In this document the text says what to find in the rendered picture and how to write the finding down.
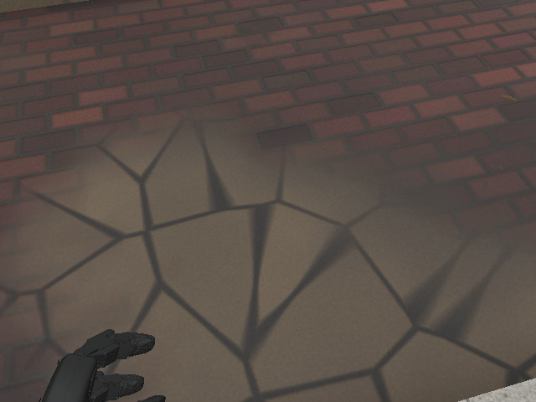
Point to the robot left hand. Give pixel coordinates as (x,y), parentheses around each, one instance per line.
(76,378)

